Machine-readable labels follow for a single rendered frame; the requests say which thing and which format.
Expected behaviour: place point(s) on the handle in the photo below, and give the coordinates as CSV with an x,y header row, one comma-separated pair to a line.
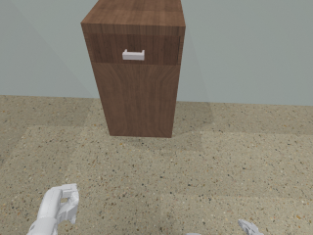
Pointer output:
x,y
139,56

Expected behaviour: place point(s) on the cabinet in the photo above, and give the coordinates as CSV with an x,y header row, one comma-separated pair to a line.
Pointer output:
x,y
138,100

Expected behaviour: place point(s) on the robot right hand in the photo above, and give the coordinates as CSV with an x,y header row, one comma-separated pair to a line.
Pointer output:
x,y
249,228

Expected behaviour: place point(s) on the left robot forearm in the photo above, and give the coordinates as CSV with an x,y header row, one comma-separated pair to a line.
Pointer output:
x,y
44,226

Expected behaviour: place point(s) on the robot left hand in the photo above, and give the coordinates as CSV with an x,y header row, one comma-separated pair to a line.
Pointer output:
x,y
51,205

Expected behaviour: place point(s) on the drawer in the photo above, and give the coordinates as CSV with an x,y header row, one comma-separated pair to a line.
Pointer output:
x,y
161,50

